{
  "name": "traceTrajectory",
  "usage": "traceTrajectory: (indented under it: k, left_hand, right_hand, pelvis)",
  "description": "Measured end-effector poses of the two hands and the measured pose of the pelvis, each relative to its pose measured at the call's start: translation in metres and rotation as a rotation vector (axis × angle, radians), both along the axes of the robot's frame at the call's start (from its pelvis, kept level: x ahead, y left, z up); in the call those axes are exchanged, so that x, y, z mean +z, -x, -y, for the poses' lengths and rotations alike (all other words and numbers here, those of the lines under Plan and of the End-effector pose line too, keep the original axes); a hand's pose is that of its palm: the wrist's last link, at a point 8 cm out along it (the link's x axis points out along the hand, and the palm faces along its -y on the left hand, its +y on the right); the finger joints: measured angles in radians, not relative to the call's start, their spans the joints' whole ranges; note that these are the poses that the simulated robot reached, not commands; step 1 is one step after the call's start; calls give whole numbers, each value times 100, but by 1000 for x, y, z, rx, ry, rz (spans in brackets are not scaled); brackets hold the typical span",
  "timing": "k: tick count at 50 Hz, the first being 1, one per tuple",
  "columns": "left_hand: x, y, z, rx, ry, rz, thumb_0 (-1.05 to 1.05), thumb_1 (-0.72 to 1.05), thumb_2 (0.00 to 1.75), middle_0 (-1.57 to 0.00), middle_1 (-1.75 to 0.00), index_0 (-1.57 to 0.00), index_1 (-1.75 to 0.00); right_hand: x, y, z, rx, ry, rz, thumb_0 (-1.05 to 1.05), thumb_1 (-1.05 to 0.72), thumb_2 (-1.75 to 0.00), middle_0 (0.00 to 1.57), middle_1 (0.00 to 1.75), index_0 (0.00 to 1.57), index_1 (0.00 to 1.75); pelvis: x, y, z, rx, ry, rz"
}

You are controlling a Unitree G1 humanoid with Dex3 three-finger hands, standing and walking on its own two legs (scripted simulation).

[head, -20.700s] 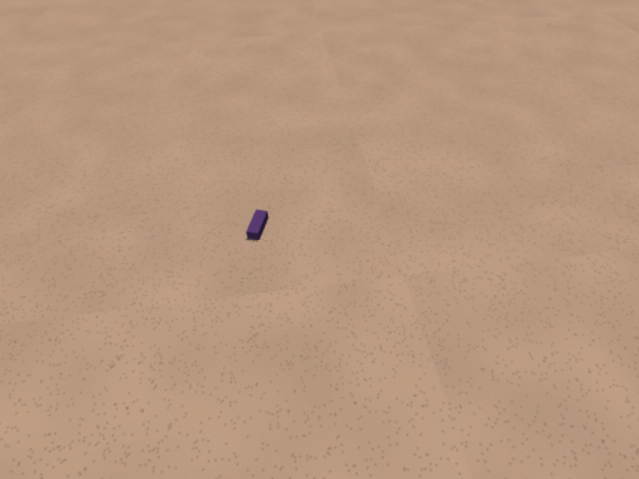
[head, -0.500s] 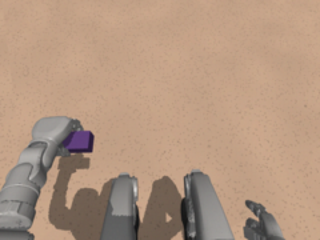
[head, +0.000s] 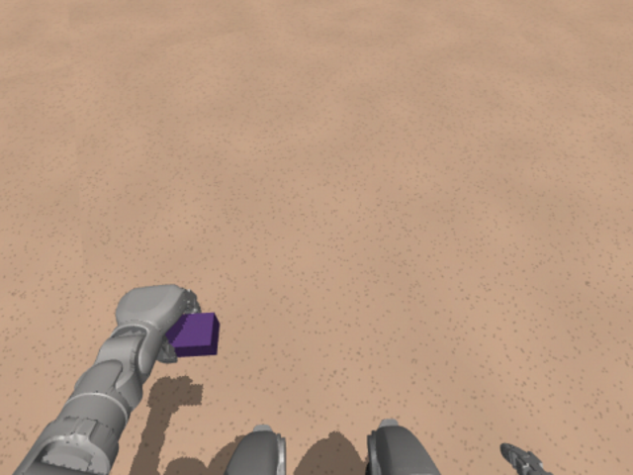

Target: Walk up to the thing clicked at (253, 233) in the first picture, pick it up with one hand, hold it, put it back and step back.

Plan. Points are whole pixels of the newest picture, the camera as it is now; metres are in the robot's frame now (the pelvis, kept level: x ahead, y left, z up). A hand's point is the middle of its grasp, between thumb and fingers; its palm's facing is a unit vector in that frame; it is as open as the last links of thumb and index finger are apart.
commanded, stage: lift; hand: left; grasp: from above
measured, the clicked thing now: (171, 336) +0.33 +0.24 -0.12
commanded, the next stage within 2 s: hold in 0.22 s
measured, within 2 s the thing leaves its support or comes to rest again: neither
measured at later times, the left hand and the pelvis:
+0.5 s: hand (158, 307) +0.34 +0.23 -0.01, palm faces -0.46 -0.06 -0.89, open 8.0 cm; pelvis +0.03 +0.00 +0.05, yaw +0 degrees
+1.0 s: hand (160, 291) +0.35 +0.22 +0.02, palm faces -0.47 -0.05 -0.88, open 8.0 cm; pelvis +0.05 +0.00 +0.07, yaw +0 degrees
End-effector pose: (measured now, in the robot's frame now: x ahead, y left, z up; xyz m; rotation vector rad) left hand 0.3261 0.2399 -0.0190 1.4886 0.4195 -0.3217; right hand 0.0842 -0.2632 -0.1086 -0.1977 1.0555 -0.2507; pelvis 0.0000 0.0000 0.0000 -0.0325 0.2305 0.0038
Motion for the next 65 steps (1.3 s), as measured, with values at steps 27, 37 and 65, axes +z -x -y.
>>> traceTrajectory:
  k: [27, 37, 65]
  left_hand:
    - [66, -19, 10, -6, -2, -6, 1, 31, 17, -89, -26, -94, -21]
    - [80, -27, 14, -18, 3, -16, 1, 31, 17, -89, -26, -94, -21]
    - [104, -19, 27, -39, 3, -14, 1, 30, 18, -90, -25, -95, -20]
  right_hand:
    - [56, -50, -2, 10, -27, 60, 1, -89, -90, 20, 30, 20, 30]
    - [65, -65, -2, 7, -31, 75, 1, -89, -89, 20, 29, 20, 30]
    - [77, -74, 3, 10, -46, 97, 1, -90, -90, 20, 29, 20, 30]
  pelvis:
    - [56, -35, 1, -7, -22, 108]
    - [63, -45, 1, -11, -26, 129]
    - [75, -44, 7, -15, -35, 186]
